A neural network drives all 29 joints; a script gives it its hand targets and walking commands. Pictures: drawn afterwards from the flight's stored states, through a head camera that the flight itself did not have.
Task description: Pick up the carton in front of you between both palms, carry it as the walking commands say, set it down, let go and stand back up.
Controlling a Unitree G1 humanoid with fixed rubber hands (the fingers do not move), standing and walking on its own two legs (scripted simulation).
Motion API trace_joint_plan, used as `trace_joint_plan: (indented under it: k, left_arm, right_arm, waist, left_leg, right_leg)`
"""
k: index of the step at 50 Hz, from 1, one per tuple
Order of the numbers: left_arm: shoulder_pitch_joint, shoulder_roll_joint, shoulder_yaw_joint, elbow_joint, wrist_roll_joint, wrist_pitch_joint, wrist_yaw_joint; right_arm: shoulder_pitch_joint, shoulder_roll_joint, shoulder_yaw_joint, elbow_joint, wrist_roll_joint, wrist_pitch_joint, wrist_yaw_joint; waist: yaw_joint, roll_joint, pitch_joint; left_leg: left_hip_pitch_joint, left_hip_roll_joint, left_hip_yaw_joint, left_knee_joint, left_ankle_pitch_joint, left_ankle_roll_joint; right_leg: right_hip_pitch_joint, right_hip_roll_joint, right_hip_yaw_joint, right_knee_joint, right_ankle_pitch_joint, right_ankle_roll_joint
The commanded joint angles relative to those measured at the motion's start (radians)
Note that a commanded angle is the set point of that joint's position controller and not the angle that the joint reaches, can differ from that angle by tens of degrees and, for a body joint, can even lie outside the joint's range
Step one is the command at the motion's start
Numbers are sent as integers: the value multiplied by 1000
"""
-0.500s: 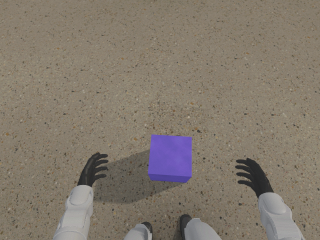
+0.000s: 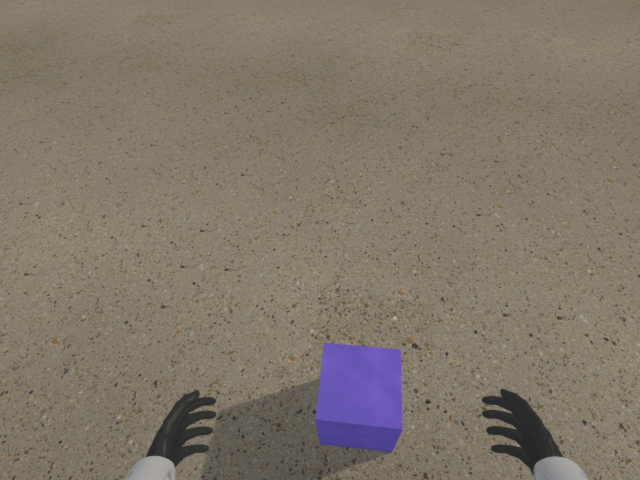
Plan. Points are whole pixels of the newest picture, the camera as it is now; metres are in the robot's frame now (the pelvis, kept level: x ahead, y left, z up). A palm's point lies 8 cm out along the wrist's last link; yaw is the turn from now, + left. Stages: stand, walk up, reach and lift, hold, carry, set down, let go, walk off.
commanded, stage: let go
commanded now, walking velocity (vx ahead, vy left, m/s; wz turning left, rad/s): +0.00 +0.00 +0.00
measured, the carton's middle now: (358, 398) +0.42 -0.04 -0.65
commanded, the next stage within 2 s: stand in 0.16 s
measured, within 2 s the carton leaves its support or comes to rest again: neither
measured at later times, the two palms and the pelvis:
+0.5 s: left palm out of the picture +0.13 +0.28 -0.08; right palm (589, 473) +0.15 -0.29 -0.09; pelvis +0.01 -0.01 +0.00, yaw +1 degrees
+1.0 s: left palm out of the picture +0.12 +0.28 -0.09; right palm out of the picture +0.13 -0.31 -0.10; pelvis +0.01 -0.02 +0.00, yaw +1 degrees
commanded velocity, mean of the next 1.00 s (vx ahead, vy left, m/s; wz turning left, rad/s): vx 0.00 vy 0.00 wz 0.00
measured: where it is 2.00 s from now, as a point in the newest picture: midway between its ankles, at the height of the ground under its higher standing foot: outside the picture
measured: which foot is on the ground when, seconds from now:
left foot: down 0.00-1.00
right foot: down 0.00-1.00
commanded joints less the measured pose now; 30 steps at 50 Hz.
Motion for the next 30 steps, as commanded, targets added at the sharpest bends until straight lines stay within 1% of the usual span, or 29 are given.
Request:
trace_joint_plan:
  k: [1, 4, 5, 6, 8, 9, 10, 11, 12, 13, 15, 18, 20, 23, 30]
  left_arm:
    - [-45, 84, 28, -98, 6, -4, 2]
    - [-42, 86, 33, -99, 11, -1, 2]
    - [14, 89, 40, -33, -8, -30, 23]
    - [-1, 91, 33, -57, -2, -36, 31]
    - [-25, 92, 23, -68, -6, -40, 35]
    - [-46, 218, 59, 65, 32, -64, 77]
    - [-21, 234, 61, 77, 39, -78, 91]
    - [-33, 225, 57, 93, 41, -88, 92]
    - [-46, 216, 53, 102, 42, -96, 92]
    - [-57, 210, 51, 113, 40, -103, 93]
    - [-66, 210, 47, 140, 37, -114, 89]
    - [-58, 222, 46, 182, 35, -124, 90]
    - [-54, 232, 45, 205, 34, -128, 94]
    - [-53, 248, 43, 237, 32, -133, 99]
    - [-60, 273, 37, 293, 28, -139, 101]
  right_arm:
    - [-24, -101, -35, -97, -2, -4, -3]
    - [-30, -96, -33, -105, 1, -3, -3]
    - [-67, -129, -34, -158, -16, 51, -31]
    - [-34, -115, -23, -140, -13, 63, -41]
    - [-36, -107, -12, -143, -7, 72, -51]
    - [-70, -218, -43, 1, -7, -7, -89]
    - [-43, -207, -42, 14, -11, -44, -99]
    - [-40, -193, -36, 36, -18, -66, -98]
    - [-46, -192, -34, 54, -24, -81, -95]
    - [-52, -193, -33, 69, -23, -94, -94]
    - [-63, -204, -33, 98, -20, -109, -88]
    - [-60, -221, -32, 136, -20, -123, -89]
    - [-53, -233, -30, 162, -19, -129, -94]
    - [-46, -248, -26, 196, -18, -136, -99]
    - [-41, -269, -16, 254, -15, -143, -103]
  waist:
    - [-7, -5, -41]
    - [-1, 1, -48]
    - [2, -27, -98]
    - [7, -13, -92]
    - [1, -8, -85]
    - [16, 31, -57]
    - [7, 17, -68]
    - [-1, 6, -79]
    - [-2, 6, -81]
    - [0, 1, -87]
    - [0, 0, -120]
    - [2, -13, -153]
    - [0, -19, -166]
    - [-1, -20, -169]
    - [1, -19, -157]
  left_leg:
    - [-114, 9, 26, -97, 198, -33]
    - [-104, 6, 27, -89, 220, -33]
    - [-67, 2, 25, -57, 286, -32]
    - [-65, -1, 28, -49, 305, -34]
    - [-69, -2, 31, -48, 292, -33]
    - [-188, 45, 10, -8, 157, -46]
    - [-162, 48, -3, -1, 105, -45]
    - [-159, 54, -16, -6, 49, -42]
    - [-156, 58, -26, -12, 16, -38]
    - [-160, 60, -34, -12, 13, -33]
    - [-145, 69, -43, -5, 85, -26]
    - [-123, 77, -48, 7, 198, -26]
    - [-108, 82, -51, 10, 245, -25]
    - [-95, 88, -58, 8, 283, -22]
    - [-87, 95, -66, -3, 324, -18]
  right_leg:
    - [105, 34, -46, -29, 187, 7]
    - [113, 31, -41, -28, 208, 7]
    - [97, 50, -51, 1, 195, 16]
    - [84, 47, -50, 5, 198, 14]
    - [60, 45, -46, 6, 198, 15]
    - [-74, -45, -4, 1, 153, 20]
    - [-86, -56, 17, -5, 122, 9]
    - [-117, -62, 33, -14, 54, 4]
    - [-135, -64, 44, -24, -1, 0]
    - [-140, -62, 46, -24, -14, -2]
    - [-121, -63, 43, -11, 57, -5]
    - [-90, -72, 45, 7, 184, -8]
    - [-76, -77, 47, 12, 230, -11]
    - [-61, -82, 51, 13, 264, -15]
    - [-36, -92, 56, 7, 303, -20]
